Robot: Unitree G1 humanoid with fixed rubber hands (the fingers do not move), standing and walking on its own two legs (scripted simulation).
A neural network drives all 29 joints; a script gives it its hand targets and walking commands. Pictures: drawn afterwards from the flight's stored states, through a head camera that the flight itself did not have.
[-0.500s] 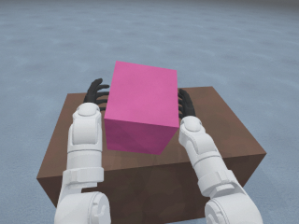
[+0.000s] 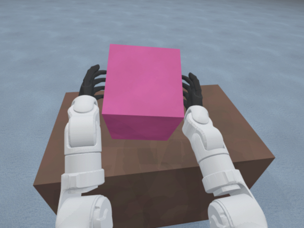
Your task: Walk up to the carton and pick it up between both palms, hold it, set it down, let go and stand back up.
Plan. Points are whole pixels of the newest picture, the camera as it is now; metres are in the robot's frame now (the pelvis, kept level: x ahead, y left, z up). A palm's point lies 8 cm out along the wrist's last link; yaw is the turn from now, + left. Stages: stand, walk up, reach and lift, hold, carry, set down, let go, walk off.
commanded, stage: set down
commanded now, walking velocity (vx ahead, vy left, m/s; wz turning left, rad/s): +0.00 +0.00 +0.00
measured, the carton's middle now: (142, 98) +0.40 +0.00 +0.18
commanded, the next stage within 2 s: none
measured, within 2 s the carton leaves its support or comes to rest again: neither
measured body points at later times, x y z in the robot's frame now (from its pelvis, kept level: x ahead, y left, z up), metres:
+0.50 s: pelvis +0.01 -0.01 +0.00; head -0.02 +0.01 +0.45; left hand +0.38 +0.15 +0.15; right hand +0.39 -0.11 +0.16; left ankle +0.04 +0.13 -0.74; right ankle +0.01 -0.09 -0.74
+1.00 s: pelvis +0.03 -0.01 +0.00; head +0.02 +0.01 +0.45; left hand +0.40 +0.15 +0.12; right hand +0.41 -0.11 +0.13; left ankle +0.04 +0.13 -0.74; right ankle +0.02 -0.09 -0.74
